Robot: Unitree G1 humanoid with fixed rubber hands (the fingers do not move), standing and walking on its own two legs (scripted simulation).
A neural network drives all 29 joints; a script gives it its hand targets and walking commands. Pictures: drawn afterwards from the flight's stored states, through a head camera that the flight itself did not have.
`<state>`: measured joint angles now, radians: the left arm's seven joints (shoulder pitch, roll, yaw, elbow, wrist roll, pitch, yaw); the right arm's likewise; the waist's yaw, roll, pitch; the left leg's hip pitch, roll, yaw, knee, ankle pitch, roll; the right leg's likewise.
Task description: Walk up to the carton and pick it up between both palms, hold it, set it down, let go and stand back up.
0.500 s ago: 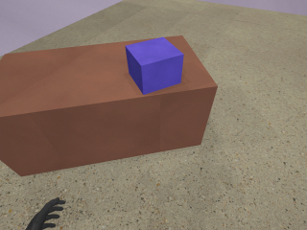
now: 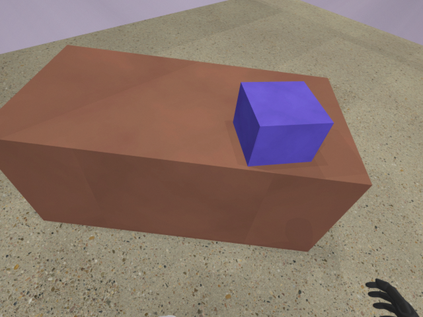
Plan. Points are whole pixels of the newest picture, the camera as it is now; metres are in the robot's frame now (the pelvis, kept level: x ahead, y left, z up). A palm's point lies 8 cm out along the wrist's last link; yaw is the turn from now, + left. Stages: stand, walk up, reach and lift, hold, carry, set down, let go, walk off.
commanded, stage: walk up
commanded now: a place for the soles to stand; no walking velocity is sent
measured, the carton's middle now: (276, 122) +0.75 -0.16 -0.08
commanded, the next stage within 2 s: none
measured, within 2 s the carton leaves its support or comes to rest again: neither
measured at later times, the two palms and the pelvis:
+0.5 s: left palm (111, 262) +0.23 +0.22 -0.05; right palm (422, 271) +0.28 -0.42 -0.06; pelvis +0.15 -0.10 +0.00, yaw +1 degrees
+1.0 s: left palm (153, 206) +0.37 +0.17 -0.06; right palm (416, 228) +0.38 -0.47 -0.06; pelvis +0.25 -0.14 +0.02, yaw +2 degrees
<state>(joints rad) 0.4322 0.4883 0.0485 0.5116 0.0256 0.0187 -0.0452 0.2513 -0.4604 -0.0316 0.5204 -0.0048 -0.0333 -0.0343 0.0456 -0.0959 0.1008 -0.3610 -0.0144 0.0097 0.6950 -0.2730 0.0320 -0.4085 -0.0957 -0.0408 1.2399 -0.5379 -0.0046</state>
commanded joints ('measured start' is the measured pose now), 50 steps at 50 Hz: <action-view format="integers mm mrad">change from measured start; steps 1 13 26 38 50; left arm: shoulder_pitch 70 -31 -111 -9 -276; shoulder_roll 146 163 193 126 169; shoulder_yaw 72 101 71 29 10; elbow -63 -71 -62 97 264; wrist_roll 14 12 -3 -34 -58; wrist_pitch -3 0 -22 -27 -41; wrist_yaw -6 -45 12 40 37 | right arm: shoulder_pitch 89 99 118 -57 -134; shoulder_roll -248 -297 -168 -219 -183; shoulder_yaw -91 -97 -67 -38 -13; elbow -53 -65 -16 44 259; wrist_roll -4 -3 0 7 36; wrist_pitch -30 -14 -3 4 5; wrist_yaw -15 -9 30 0 26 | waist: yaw -31 -4 -30 -17 -30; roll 245 195 -75 290 26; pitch -55 -22 -25 -133 -161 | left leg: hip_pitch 96 -160 42 142 212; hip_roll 268 209 38 255 137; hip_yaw -327 -138 17 -173 -48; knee -299 -143 30 -175 -202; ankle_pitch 232 -319 -35 533 333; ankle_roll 220 103 2 140 -28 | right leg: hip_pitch -156 261 31 115 268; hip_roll -49 41 -161 30 -86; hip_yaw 73 -46 151 29 79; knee -53 -571 -833 -568 -797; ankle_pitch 109 234 251 95 686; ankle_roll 11 -36 -171 -4 -35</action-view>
